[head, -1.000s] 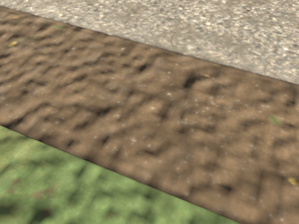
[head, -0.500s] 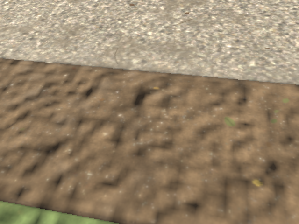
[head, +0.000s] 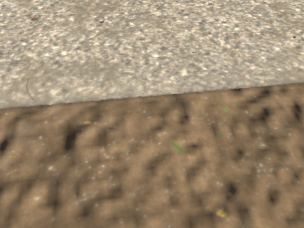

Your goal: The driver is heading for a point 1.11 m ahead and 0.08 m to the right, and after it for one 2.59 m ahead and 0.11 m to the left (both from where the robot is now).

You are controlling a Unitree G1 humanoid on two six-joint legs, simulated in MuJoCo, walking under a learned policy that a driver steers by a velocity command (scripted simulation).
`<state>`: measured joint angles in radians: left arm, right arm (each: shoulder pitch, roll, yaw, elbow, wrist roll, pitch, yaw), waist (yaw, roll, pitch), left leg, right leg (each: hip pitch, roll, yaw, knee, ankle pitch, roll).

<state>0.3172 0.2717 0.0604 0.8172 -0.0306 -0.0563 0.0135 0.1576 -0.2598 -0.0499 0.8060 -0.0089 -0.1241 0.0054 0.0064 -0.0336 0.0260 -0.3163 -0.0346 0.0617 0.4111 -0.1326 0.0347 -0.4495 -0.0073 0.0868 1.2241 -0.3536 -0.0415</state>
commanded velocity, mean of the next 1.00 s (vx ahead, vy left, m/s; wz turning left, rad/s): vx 0.50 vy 0.00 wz -0.32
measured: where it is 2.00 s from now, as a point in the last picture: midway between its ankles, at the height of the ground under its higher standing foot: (205, 123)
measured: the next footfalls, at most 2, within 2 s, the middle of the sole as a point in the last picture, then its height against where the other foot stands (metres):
right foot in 0.38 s outside the picture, level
left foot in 0.94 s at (173, 175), level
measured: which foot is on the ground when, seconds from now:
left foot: down 0.00-0.38, up 0.40-0.92, down 0.94-1.00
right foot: up 0.00-0.36, down 0.38-0.96, up 0.98-1.00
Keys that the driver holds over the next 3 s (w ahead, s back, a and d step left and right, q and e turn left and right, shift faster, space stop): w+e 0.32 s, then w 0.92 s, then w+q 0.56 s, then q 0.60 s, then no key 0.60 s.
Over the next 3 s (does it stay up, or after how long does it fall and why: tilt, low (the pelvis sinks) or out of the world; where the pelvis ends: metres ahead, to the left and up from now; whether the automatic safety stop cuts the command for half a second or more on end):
stays up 1.14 -0.22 0.00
